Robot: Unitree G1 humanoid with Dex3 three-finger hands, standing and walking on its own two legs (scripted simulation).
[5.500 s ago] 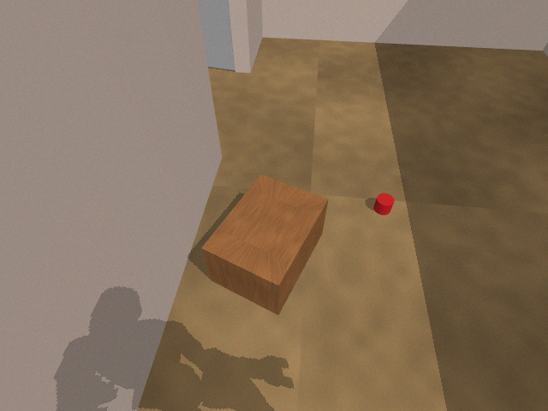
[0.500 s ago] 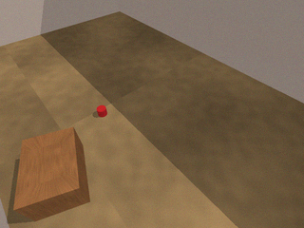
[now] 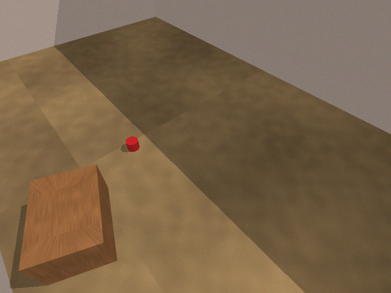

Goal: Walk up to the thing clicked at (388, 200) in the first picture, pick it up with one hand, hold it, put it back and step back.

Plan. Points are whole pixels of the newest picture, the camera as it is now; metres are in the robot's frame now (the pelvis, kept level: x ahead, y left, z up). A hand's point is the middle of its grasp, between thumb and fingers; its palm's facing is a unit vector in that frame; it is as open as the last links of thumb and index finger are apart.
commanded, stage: stand
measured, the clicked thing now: (132, 144) +1.17 +0.44 -0.75
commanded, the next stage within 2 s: walk up in 0.52 s
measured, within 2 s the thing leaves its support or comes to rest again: neither
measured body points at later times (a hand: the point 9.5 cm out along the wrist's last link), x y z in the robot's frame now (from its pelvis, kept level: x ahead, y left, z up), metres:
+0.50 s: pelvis +0.00 +0.00 +0.00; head +0.01 +0.00 +0.45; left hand +0.06 +0.30 -0.13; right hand +0.07 -0.31 -0.13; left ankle +0.01 +0.12 -0.75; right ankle +0.00 -0.15 -0.75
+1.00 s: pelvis +0.11 -0.07 +0.00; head +0.09 -0.08 +0.44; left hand +0.12 +0.27 -0.11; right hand +0.19 -0.40 -0.12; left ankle +0.17 +0.07 -0.68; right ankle +0.09 -0.18 -0.75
